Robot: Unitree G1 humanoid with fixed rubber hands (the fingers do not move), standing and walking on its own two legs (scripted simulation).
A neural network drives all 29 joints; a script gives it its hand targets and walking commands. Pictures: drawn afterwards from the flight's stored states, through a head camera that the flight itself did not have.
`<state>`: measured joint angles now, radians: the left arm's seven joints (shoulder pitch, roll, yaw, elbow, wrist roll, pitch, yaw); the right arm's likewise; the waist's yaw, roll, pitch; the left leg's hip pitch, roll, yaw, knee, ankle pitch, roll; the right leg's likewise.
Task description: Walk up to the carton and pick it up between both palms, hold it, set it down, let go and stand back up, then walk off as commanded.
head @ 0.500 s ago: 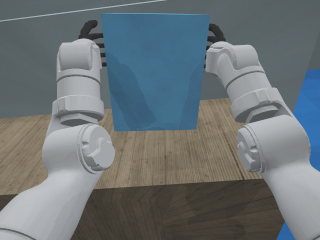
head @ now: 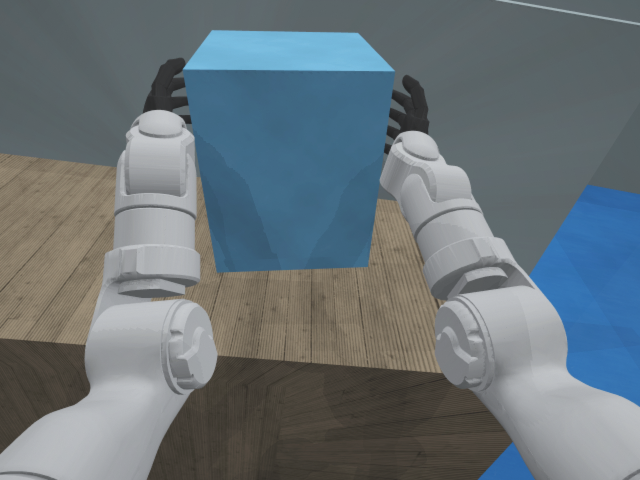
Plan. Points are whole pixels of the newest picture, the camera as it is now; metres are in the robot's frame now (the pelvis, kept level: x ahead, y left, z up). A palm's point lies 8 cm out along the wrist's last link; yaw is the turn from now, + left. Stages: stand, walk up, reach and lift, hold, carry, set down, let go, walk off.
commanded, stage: set down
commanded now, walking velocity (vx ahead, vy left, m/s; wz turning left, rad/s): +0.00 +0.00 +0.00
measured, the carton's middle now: (289, 148) +0.46 -0.02 +0.25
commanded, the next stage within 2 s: none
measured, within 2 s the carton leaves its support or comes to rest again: neither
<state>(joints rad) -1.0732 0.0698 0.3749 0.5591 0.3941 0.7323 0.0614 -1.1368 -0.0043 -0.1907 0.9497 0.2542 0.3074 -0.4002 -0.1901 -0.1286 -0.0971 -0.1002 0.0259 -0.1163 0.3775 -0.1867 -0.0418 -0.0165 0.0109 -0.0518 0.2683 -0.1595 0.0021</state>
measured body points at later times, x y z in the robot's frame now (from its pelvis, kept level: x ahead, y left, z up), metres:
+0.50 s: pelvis +0.01 +0.01 +0.00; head -0.03 +0.04 +0.45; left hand +0.44 +0.06 +0.23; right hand +0.38 -0.22 +0.26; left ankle +0.02 +0.14 -0.75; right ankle +0.00 -0.11 -0.75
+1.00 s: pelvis -0.01 +0.00 +0.00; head -0.05 +0.05 +0.45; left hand +0.43 +0.09 +0.23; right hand +0.38 -0.20 +0.23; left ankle +0.02 +0.14 -0.75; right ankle +0.00 -0.11 -0.75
